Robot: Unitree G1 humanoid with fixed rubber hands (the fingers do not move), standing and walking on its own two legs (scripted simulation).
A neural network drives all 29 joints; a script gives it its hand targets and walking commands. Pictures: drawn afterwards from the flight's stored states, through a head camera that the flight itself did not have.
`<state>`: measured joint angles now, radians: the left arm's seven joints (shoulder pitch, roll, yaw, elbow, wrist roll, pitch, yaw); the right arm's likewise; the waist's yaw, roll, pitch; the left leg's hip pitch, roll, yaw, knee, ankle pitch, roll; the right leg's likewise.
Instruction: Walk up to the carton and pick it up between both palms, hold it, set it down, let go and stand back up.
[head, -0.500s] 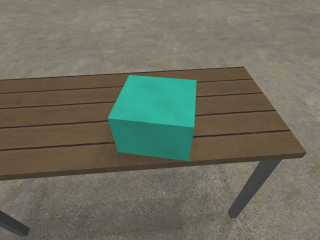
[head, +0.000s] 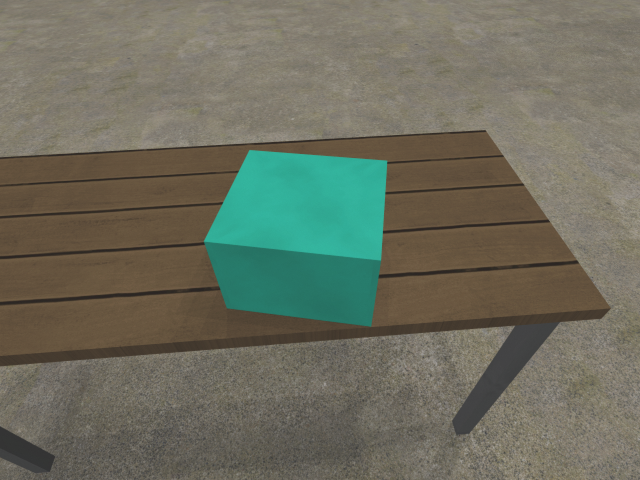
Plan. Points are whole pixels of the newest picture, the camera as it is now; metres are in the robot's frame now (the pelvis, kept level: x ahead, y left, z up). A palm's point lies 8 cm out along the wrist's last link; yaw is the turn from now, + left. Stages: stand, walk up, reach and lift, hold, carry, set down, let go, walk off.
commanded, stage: stand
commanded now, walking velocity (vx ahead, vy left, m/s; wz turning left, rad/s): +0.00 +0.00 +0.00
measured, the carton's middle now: (307, 234) +0.48 +0.03 +0.02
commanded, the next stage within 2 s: none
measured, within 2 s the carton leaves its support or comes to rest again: neither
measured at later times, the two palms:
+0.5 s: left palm out of the picture +0.02 +0.24 -0.13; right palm out of the picture +0.01 -0.24 -0.14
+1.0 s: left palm out of the picture +0.02 +0.23 -0.13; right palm out of the picture +0.01 -0.24 -0.14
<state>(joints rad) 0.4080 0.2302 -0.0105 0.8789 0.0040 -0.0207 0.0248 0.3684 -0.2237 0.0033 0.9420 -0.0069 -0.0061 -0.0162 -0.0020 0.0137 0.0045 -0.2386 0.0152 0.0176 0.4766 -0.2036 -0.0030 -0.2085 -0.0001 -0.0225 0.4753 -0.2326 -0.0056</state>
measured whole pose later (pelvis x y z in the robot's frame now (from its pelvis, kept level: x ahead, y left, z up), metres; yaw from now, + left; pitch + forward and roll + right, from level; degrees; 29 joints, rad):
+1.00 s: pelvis +0.02 +0.00 +0.00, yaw +0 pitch -2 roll +0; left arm 0.35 0.20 -0.01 0.99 0.00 -0.01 0.04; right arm 0.35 -0.19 0.01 1.02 0.00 -0.01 -0.04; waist 0.00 0.01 0.02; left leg -0.20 0.02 0.01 0.44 -0.21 -0.01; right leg -0.16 0.01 -0.02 0.43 -0.24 -0.01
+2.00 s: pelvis +0.03 +0.00 +0.00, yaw +0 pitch -1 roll +0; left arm 0.34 0.18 -0.01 1.04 0.00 -0.01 0.04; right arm 0.34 -0.18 0.01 1.05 0.00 -0.01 -0.05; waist 0.00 0.01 0.03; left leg -0.18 0.02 0.01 0.42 -0.22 -0.01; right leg -0.14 0.00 -0.02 0.41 -0.24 0.00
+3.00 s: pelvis +0.03 +0.00 +0.00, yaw +0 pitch -1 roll +0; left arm 0.34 0.17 -0.02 1.06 0.00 -0.02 0.05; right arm 0.33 -0.17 0.01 1.07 0.00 -0.01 -0.05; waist 0.00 0.00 0.03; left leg -0.17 0.02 0.01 0.42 -0.22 -0.01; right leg -0.14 0.00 -0.02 0.40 -0.24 0.00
